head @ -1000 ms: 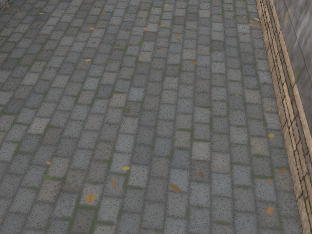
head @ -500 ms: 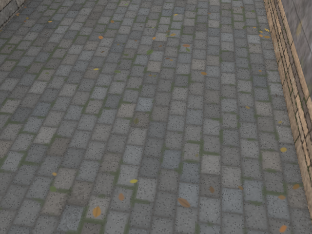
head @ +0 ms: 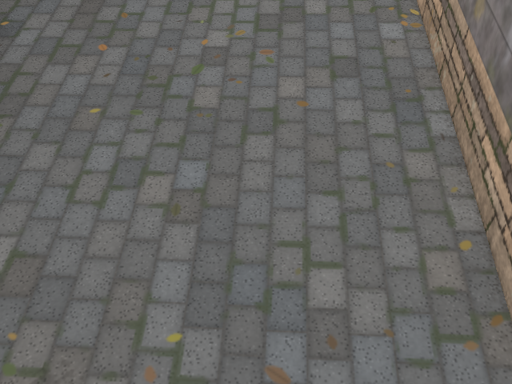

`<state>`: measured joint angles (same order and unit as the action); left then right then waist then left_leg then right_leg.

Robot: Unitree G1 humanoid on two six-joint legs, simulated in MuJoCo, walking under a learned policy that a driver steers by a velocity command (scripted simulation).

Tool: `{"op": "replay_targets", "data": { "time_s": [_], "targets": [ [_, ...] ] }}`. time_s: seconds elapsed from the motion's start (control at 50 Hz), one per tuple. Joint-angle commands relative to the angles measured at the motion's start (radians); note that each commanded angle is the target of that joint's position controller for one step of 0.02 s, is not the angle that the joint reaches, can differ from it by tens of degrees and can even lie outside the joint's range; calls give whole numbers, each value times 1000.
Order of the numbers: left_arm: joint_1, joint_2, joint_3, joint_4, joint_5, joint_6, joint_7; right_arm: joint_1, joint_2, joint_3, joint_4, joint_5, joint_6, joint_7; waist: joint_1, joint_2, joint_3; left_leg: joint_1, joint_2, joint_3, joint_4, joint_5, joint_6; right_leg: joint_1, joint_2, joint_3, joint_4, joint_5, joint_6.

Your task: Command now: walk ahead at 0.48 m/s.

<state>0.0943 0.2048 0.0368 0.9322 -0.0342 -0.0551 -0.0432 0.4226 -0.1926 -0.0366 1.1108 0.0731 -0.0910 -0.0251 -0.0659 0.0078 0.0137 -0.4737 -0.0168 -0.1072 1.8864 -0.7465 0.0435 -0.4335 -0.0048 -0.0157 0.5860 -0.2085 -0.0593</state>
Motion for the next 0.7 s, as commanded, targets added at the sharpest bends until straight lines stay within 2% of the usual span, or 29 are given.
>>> {"op": "replay_targets", "data": {
  "time_s": [0.02,0.04,0.06,0.08,0.1,0.12,0.16,0.18,0.22,0.26,0.3,0.32,0.34,0.36,0.38,0.4,0.42,0.44,0.46,0.48,0.52,0.56,0.6,0.66,0.7],
  "targets": [
    [226,112,22,43,42,4,29,-157,-35,-5,-175,18,-20,-27,127,-31,-162,-676,110,30,9,342,9,521,-442,678,-323,-378,-274],
    [110,103,6,16,50,-21,23,-132,-51,-8,-180,-12,3,-37,53,41,-83,-564,144,-4,-159,465,8,291,-426,649,-329,-319,-249],
    [9,98,-5,5,50,-25,23,-125,-23,-12,-183,-39,24,-35,-5,25,43,-428,165,-5,-384,520,-27,18,-349,473,-337,-147,-214],
    [20,91,-8,12,58,-23,28,-108,-14,-17,-195,-61,28,-35,-10,-37,50,-306,167,3,-521,549,-49,-83,-275,344,-359,-82,-196],
    [55,116,1,25,63,-24,40,-110,-17,-22,-209,-70,25,-38,-6,-89,39,-246,159,23,-627,590,-68,-98,-230,280,-372,-5,-193],
    [87,127,5,35,55,-24,52,-138,-34,-25,-228,-69,20,-37,0,-106,22,-216,169,27,-741,656,-76,-73,-208,243,-365,63,-189],
    [125,154,20,30,30,-31,73,-246,-52,-21,-271,-72,12,-18,30,-76,-1,-155,154,37,-980,791,-69,-30,-203,189,-358,158,-183],
    [161,166,28,35,18,-30,76,-292,-45,-17,-286,-68,14,-9,50,-62,-9,-146,139,50,-1050,805,-66,20,-215,191,-368,137,-183],
    [213,170,38,49,2,-26,77,-368,-58,-16,-313,-54,20,6,79,-49,18,-146,127,57,-1158,783,-57,103,-234,200,-387,62,-173],
    [266,160,44,67,-3,-19,73,-436,-70,-17,-335,-47,18,17,109,-49,41,-165,112,73,-1241,748,-40,203,-247,200,-379,32,-157],
    [289,159,49,79,0,-7,66,-471,-73,-19,-345,-57,5,26,119,-45,48,-119,73,111,-1327,684,-14,269,-232,179,-309,168,-128],
    [291,159,49,85,2,1,65,-446,-80,-24,-334,-63,-2,29,102,-48,24,-57,48,136,-1372,672,1,300,-211,161,-247,271,-106],
    [290,151,44,85,5,6,64,-366,-104,-38,-308,-71,-6,31,63,-44,-31,67,19,157,-1414,727,21,311,-163,123,-139,418,-78],
    [286,129,37,75,18,3,65,-218,-170,-61,-266,-80,-11,31,14,-18,-143,300,76,97,-1367,1004,60,234,-95,61,42,437,-32],
    [341,54,13,67,39,-11,65,-60,-253,-78,-235,-95,-5,31,-9,163,-300,705,308,-169,-1313,1347,184,-91,17,-14,398,48,44],
    [377,52,5,74,30,-27,55,18,-250,-76,-207,-76,5,40,-24,298,-456,819,446,-438,-1424,1310,304,-222,80,72,633,-409,80],
    [333,130,29,74,12,-27,53,-26,-212,-65,-217,-72,8,42,-20,185,-393,755,415,-402,-1448,1186,282,-295,42,141,713,-406,76],
    [241,134,32,47,2,-15,62,-139,-183,-54,-242,-76,11,36,4,128,-272,620,371,-279,-1471,1133,242,-337,-4,102,690,-334,69],
    [189,123,33,35,10,0,74,-237,-150,-42,-262,-80,12,33,38,61,-194,465,324,-194,-1507,1130,215,-296,-46,83,618,-263,72],
    [182,113,38,35,21,16,84,-304,-110,-31,-264,-81,12,30,81,50,-161,344,287,-133,-1535,1116,184,-208,-81,91,515,-218,70],
    [218,68,34,51,30,36,89,-335,-97,-29,-248,-99,11,28,124,82,-159,209,235,-43,-1565,1164,166,-32,-70,67,377,-147,71],
    [205,47,27,53,35,42,93,-344,-118,-33,-233,-99,8,20,136,93,-167,176,214,14,-1573,1200,171,53,-51,53,224,-104,77],
    [168,55,24,47,36,52,96,-328,-132,-34,-213,-90,12,10,125,94,-184,184,222,14,-1583,1147,178,107,-45,52,128,-44,82],
    [123,82,29,49,34,68,98,-318,-121,-27,-185,-79,29,2,116,89,-151,159,220,-12,-1615,854,164,168,-44,54,29,16,74],
    [106,80,28,55,45,69,99,-312,-99,-18,-167,-69,37,0,126,73,-101,127,178,-11,-1616,623,121,235,-41,42,-108,81,51]
  ]
}}
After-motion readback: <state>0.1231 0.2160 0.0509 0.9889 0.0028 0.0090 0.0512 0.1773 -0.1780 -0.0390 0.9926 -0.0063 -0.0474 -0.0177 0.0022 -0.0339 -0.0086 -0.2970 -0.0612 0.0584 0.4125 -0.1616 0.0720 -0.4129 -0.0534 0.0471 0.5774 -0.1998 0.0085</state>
